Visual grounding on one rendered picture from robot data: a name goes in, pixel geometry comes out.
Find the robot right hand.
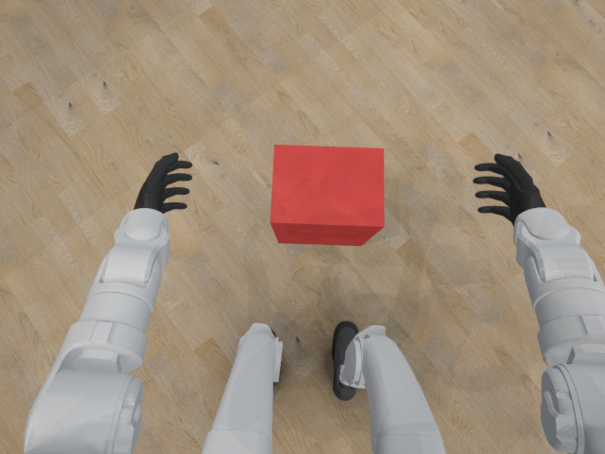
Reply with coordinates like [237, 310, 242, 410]
[473, 153, 546, 227]

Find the robot right upper arm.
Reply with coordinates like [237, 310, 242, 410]
[540, 364, 605, 454]

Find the carton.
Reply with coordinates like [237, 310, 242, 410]
[270, 145, 385, 246]

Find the robot left upper arm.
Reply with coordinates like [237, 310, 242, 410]
[25, 370, 144, 454]

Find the robot right foot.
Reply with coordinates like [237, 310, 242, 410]
[332, 321, 358, 401]

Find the left robot forearm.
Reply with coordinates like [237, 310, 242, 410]
[24, 208, 169, 453]

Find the right robot forearm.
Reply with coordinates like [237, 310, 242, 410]
[513, 207, 605, 368]

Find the right robot shin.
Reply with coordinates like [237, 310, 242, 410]
[339, 325, 397, 389]

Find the robot left hand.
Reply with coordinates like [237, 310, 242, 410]
[133, 152, 192, 214]

